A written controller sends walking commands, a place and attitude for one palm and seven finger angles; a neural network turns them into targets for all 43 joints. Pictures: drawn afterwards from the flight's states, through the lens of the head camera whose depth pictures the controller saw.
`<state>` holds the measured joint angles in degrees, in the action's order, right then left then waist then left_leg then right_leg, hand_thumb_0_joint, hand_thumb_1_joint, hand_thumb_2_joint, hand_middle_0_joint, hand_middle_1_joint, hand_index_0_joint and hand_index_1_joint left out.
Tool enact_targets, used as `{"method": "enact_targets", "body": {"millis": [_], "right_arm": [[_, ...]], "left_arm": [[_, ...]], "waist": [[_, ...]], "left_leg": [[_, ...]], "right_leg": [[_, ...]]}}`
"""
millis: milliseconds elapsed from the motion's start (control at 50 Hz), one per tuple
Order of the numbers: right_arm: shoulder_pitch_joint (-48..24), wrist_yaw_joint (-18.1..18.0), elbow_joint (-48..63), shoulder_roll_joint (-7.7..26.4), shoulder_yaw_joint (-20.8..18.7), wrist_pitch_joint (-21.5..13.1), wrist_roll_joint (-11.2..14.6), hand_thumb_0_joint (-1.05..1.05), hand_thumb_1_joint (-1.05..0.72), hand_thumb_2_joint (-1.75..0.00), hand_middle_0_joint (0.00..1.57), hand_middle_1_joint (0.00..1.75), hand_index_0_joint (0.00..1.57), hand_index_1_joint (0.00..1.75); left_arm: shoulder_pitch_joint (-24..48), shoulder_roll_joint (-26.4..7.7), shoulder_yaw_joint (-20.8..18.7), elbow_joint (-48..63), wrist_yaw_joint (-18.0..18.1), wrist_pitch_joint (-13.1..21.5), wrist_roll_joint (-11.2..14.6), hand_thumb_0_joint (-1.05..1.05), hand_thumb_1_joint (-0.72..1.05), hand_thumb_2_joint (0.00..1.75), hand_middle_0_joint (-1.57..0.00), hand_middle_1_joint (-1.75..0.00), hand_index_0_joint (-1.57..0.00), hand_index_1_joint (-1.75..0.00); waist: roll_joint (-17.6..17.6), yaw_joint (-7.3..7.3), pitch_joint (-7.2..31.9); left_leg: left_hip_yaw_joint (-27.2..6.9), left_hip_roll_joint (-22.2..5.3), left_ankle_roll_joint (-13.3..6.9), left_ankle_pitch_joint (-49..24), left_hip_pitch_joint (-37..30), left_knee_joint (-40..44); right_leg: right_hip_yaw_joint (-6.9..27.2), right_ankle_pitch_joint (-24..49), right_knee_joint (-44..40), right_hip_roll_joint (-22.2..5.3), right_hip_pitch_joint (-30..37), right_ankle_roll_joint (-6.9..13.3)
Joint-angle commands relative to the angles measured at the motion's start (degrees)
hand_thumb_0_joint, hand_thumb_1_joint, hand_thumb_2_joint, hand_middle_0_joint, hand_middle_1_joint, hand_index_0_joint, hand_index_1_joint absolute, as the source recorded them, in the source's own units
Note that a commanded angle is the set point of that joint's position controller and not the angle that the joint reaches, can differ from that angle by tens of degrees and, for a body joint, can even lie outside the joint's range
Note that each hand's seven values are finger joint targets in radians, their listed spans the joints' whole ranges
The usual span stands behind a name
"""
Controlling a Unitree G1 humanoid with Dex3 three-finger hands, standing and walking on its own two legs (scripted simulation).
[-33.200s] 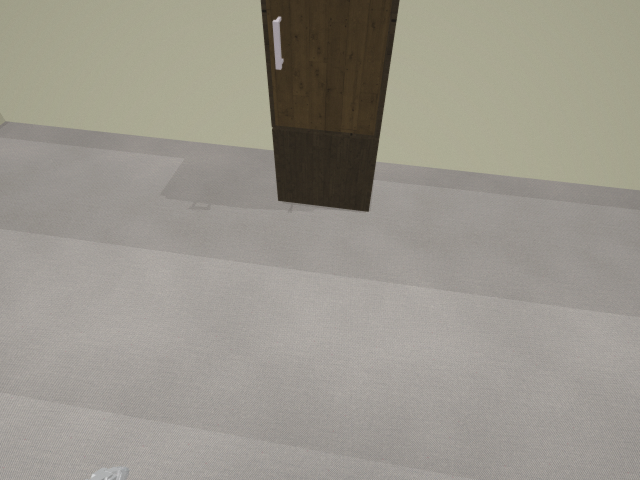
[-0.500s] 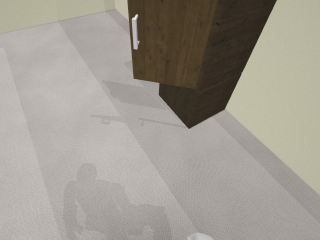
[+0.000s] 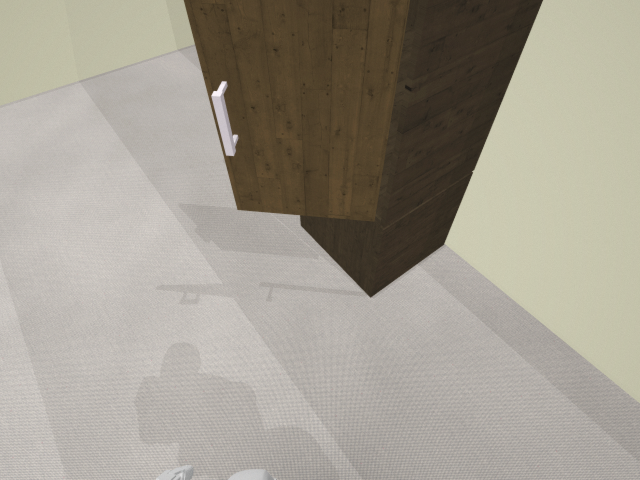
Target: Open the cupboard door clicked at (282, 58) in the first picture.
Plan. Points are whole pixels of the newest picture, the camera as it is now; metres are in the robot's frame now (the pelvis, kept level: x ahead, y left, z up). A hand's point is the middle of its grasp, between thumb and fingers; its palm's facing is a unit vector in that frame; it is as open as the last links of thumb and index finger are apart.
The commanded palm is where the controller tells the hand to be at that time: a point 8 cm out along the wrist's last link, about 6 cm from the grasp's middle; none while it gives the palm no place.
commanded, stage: take the last steps up to it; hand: left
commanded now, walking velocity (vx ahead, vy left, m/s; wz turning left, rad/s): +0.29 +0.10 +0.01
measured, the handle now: (227, 119) +0.80 +0.22 -0.02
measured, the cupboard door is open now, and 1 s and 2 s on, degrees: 46 46 46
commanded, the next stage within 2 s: come to a stop and stand still in 0.32 s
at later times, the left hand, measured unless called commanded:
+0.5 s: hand (152, 442) +0.20 +0.26 -0.18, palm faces +0.04 -0.99 -0.16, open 7.4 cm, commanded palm none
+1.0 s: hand (170, 383) +0.29 +0.26 -0.18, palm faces +0.02 -0.98 -0.18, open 7.4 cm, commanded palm none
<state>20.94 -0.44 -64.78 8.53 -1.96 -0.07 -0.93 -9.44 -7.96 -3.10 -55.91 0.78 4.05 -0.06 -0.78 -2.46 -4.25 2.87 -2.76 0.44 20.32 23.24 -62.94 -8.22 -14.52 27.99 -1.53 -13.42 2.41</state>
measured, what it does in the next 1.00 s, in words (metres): walks ahead: left foot, then right foot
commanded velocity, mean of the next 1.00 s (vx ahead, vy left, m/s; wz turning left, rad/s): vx -0.02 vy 0.01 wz -0.01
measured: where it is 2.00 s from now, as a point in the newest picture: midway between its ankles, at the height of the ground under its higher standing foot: outside the picture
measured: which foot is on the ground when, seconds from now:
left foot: up 0.00-0.24, down 0.26-0.74, up 0.76-0.98, down 1.00-1.00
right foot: down 0.00-0.28, up 0.30-0.66, down 0.68-1.00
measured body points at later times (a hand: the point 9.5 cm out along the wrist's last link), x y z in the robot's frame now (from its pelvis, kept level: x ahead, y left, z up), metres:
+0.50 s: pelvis +0.17 +0.09 +0.00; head +0.20 +0.10 +0.45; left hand +0.20 +0.32 -0.16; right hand +0.23 -0.15 -0.14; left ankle +0.19 +0.16 -0.74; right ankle +0.17 -0.04 -0.67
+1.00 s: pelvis +0.20 +0.09 -0.01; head +0.24 +0.10 +0.44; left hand +0.29 +0.31 -0.17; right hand +0.24 -0.16 -0.16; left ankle +0.18 +0.20 -0.74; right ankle +0.22 -0.04 -0.74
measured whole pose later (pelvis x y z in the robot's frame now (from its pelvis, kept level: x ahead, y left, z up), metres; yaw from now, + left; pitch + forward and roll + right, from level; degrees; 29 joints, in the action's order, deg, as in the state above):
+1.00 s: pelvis +0.20 +0.09 -0.01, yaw +0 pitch +1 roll -1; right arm 12.1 -1.6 -58.9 10.3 -2.6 1.9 -0.2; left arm -8.2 -9.7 -2.2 -57.1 1.6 -1.3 -0.8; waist 1.2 -0.8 -3.8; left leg 2.0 -1.3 1.1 16.7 14.0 -31.5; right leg -4.5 -15.6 32.8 -2.6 -17.9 -0.7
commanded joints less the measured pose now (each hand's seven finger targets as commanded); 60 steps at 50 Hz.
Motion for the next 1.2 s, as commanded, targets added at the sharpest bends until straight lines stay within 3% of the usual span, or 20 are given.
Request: {"method": "enact_targets", "body": {"millis": [0,140,200,220,240,260,300,400,520,600,640,720,800,920,960,980,1000,1020,1100,1180], "right_arm": [[0.2,1.0,3.9,0.9,-1.1,-0.8,-0.5,0.00,-0.90,-0.90,0.20,0.30,0.20,0.30],[-10.4,2.4,8.8,2.7,-1.3,-2.0,-0.3,0.00,-0.90,-0.90,0.20,0.30,0.20,0.30],[-5.7,1.9,7.5,5.2,-1.6,-2.8,-0.5,0.00,-0.90,-0.90,0.20,0.30,0.20,0.30],[0.2,1.4,5.8,8.4,-2.2,-3.1,-0.7,0.00,-0.90,-0.90,0.20,0.30,0.20,0.30],[6.6,0.6,4.7,14.6,-3.5,-3.4,-1.5,0.00,-0.90,-0.90,0.20,0.30,0.20,0.30],[10.6,-0.2,4.6,17.1,-3.7,-2.8,-1.3,0.00,-0.90,-0.90,0.20,0.30,0.20,0.30],[3.1,-1.0,6.4,13.9,-2.6,-2.7,-0.8,0.00,-0.90,-0.90,0.20,0.30,0.20,0.30],[-3.7,-1.3,7.5,8.1,-0.3,-4.1,-0.5,0.00,-0.90,-0.90,0.20,0.30,0.20,0.30],[-5.0,-2.5,6.2,7.8,-0.1,-2.5,-0.4,0.00,-0.90,-0.90,0.20,0.30,0.20,0.30],[-5.2,-2.8,5.1,9.7,-1.4,-0.5,-0.3,0.00,-0.90,-0.90,0.20,0.30,0.20,0.30],[-4.2,-2.8,5.3,9.0,-1.9,0.0,0.1,0.00,-0.90,-0.90,0.20,0.30,0.20,0.30],[-3.3,-2.0,6.4,5.0,-1.8,1.9,0.9,0.00,-0.90,-0.90,0.20,0.30,0.20,0.30],[-6.2,-1.7,7.1,4.5,-1.7,2.8,1.0,0.00,-0.90,-0.90,0.20,0.30,0.20,0.30],[-1.1,-1.1,5.3,3.7,-1.3,1.8,0.6,0.00,-0.90,-0.90,0.20,0.30,0.20,0.30],[-2.4,-1.1,6.7,9.1,-1.9,0.7,-0.1,0.00,-0.90,-0.90,0.20,0.30,0.20,0.30],[-4.2,-1.1,12.7,14.1,-2.5,0.6,-0.7,0.00,-0.90,-0.90,0.20,0.30,0.20,0.30],[-9.4,-1.3,15.7,13.7,-3.2,-0.2,-1.3,0.00,-0.90,-0.90,0.20,0.30,0.20,0.30],[-9.3,-1.6,16.5,11.6,-3.3,-0.3,-1.1,0.00,-0.90,-0.90,0.20,0.30,0.20,0.30],[-5.1,-2.2,18.2,10.2,-3.2,-0.9,-0.6,0.00,-0.90,-0.90,0.20,0.30,0.20,0.30],[-5.4,-2.0,19.0,12.1,-3.5,-1.2,-0.4,0.00,-0.90,-0.90,0.20,0.30,0.20,0.30]], "left_arm": [[-8.5,-5.9,-1.2,-1.3,-0.2,1.0,-1.0,0.00,0.90,0.90,-0.20,-0.30,-0.20,-0.30],[-10.1,-10.6,-1.6,-4.4,-0.6,0.7,-1.4,0.00,0.90,0.90,-0.20,-0.30,-0.20,-0.30],[-9.3,-10.9,-1.6,-5.0,-0.5,-0.2,-1.1,0.00,0.90,0.90,-0.20,-0.30,-0.20,-0.30],[-9.5,-9.7,-1.1,-4.6,-0.6,-0.6,-1.1,0.00,0.90,0.90,-0.20,-0.30,-0.20,-0.30],[-11.7,-6.5,-0.7,-3.7,-0.7,-0.7,-0.7,0.00,0.90,0.90,-0.20,-0.30,-0.20,-0.30],[-9.6,-5.5,0.1,-1.6,-0.6,-0.5,-0.7,0.00,0.90,0.90,-0.20,-0.30,-0.20,-0.30],[-5.6,-5.8,0.2,-1.3,-0.2,-1.0,-0.7,0.00,0.90,0.90,-0.20,-0.30,-0.20,-0.30],[-10.2,-3.5,0.2,-4.0,-1.0,-2.8,-1.1,0.00,0.90,0.90,-0.20,-0.30,-0.20,-0.30],[-7.6,-3.4,0.6,-3.7,0.4,-4.7,-0.6,0.00,0.90,0.90,-0.20,-0.30,-0.20,-0.30],[-6.0,-6.5,-0.2,-1.4,0.4,-5.7,-0.9,0.00,0.90,0.90,-0.20,-0.30,-0.20,-0.30],[-6.6,-8.8,-0.6,-0.6,0.6,-5.2,-1.2,0.00,0.90,0.90,-0.20,-0.30,-0.20,-0.30],[-7.2,-12.8,-1.1,-0.7,1.7,-4.0,-0.9,0.00,0.90,0.90,-0.20,-0.30,-0.20,-0.30],[-1.9,-12.3,-1.5,1.5,2.3,-4.5,-1.2,0.00,0.90,0.90,-0.20,-0.30,-0.20,-0.30],[-0.9,-12.1,-1.8,0.9,1.6,-4.7,-0.9,0.00,0.90,0.90,-0.20,-0.30,-0.20,-0.30],[-3.1,-7.8,-0.9,1.6,1.0,-5.3,-0.1,0.00,0.90,0.90,-0.20,-0.30,-0.20,-0.30],[-3.2,-13.8,0.8,4.9,1.6,-4.9,-0.7,0.00,0.90,0.90,-0.20,-0.30,-0.20,-0.30],[-6.3,-7.9,0.4,6.9,1.4,-5.3,-0.9,0.00,0.90,0.90,-0.20,-0.30,-0.20,-0.30],[-5.4,-8.7,0.5,6.7,1.4,-5.6,-1.5,0.00,0.90,0.90,-0.20,-0.30,-0.20,-0.30],[-7.9,-8.3,0.4,7.0,0.8,-4.4,-1.6,0.00,0.90,0.90,-0.20,-0.30,-0.20,-0.30],[-7.5,-11.4,-0.4,7.5,0.7,-4.2,-1.7,0.00,0.90,0.90,-0.20,-0.30,-0.20,-0.30]], "waist": [[6.9,2.19,2.4],[9.8,4.09,0.2],[6.1,0.68,0.9],[0.4,-1.83,3.8],[-12.0,-3.46,8.9],[-14.3,-4.55,10.9],[-11.2,-1.97,7.5],[-5.2,3.64,5.0],[-4.5,3.51,5.8],[-6.1,3.52,3.3],[-2.0,3.51,4.2],[14.9,4.04,10.6],[9.3,3.20,7.8],[8.7,1.30,8.6],[-8.0,2.70,8.5],[-10.8,0.87,4.4],[-11.7,3.62,7.4],[-16.8,2.31,8.0],[-6.9,2.00,8.4],[-1.0,1.71,5.9]], "left_leg": [[-0.3,-3.1,1.8,-6.0,5.4,8.6],[2.3,-0.9,1.2,-7.7,2.4,26.3],[5.0,2.0,0.4,-10.7,-12.6,35.5],[2.1,-0.5,-0.9,-11.5,-22.3,37.1],[-14.0,-13.7,-6.2,-16.6,-31.4,38.7],[-22.5,-21.2,-11.8,-23.1,-32.5,43.5],[-20.5,-20.6,-13.1,-17.5,-21.6,46.6],[-5.3,-13.3,-9.3,-26.7,-12.8,49.6],[-2.1,-13.6,-8.4,-48.6,-12.2,43.5],[-4.8,-13.6,-7.7,-42.4,-11.9,39.4],[-3.1,-9.2,-4.3,-35.1,-10.5,34.7],[1.2,2.8,1.4,13.4,-1.8,12.1],[-3.5,2.1,1.9,12.9,1.3,5.7],[0.4,2.8,1.9,-6.1,-11.8,36.9],[-13.6,-10.3,-3.8,-23.9,-15.2,43.1],[-10.9,-9.5,-4.7,-22.7,-10.4,46.7],[-10.0,-9.6,-5.9,-21.9,-9.2,39.3],[-10.7,-8.7,-5.5,-23.3,-9.8,38.6],[-7.6,-7.1,-4.9,-35.6,-13.7,33.1],[-6.1,-4.3,-4.0,-21.4,-7.8,34.8]], "right_leg": [[10.0,13.8,-17.3,-14.5,3.0,6.0],[8.9,11.3,-14.8,-15.7,5.6,5.4],[5.7,11.1,-6.8,-12.8,-0.5,2.8],[3.6,10.8,3.9,-9.9,-5.0,1.4],[-1.6,-6.2,19.2,-2.6,-14.6,-1.3],[0.5,-21.5,33.7,0.4,-19.7,-1.5],[6.9,-15.7,45.8,-3.6,-23.1,-0.6],[6.5,-5.0,35.8,-5.3,-15.3,-2.4],[5.6,-2.2,16.5,-2.5,-4.2,-3.4],[5.4,0.3,7.1,-1.7,-1.3,-2.4],[8.1,20.0,1.8,-3.6,2.3,-1.1],[20.9,55.4,-2.9,-20.4,9.3,11.4],[15.6,48.6,-3.9,-17.5,7.5,10.6],[12.7,28.9,0.2,-11.9,4.0,4.3],[7.4,4.6,6.2,-3.6,-4.6,-1.9],[5.0,-9.6,9.0,-0.9,-1.7,-1.6],[5.1,-8.9,9.1,-0.4,-5.7,-2.1],[5.3,-5.4,9.9,-0.4,-6.5,-1.6],[5.5,3.9,6.1,-0.2,-6.3,-0.5],[9.0,11.3,6.6,-1.9,-3.1,0.3]]}}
